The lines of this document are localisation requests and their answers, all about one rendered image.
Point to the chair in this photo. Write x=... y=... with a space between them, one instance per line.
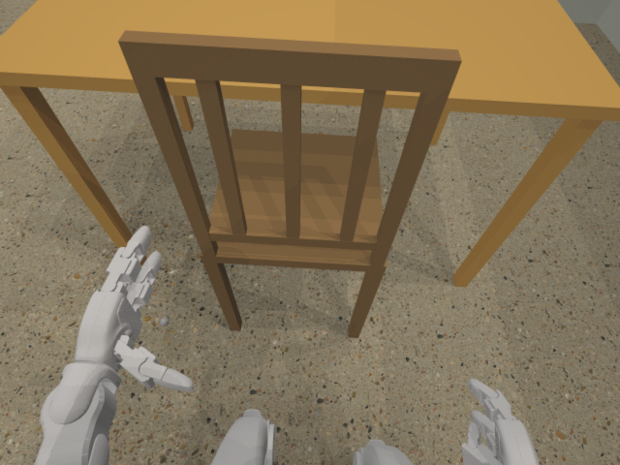
x=288 y=198

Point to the robot right thigh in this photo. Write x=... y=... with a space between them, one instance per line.
x=380 y=455

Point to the left robot forearm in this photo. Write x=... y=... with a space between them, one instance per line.
x=77 y=415

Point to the robot left hand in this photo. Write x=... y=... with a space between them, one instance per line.
x=115 y=307

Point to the table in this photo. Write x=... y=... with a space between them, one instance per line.
x=519 y=57

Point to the robot right hand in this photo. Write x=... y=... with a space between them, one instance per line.
x=508 y=441

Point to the robot left shin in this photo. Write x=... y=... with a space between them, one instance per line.
x=252 y=413

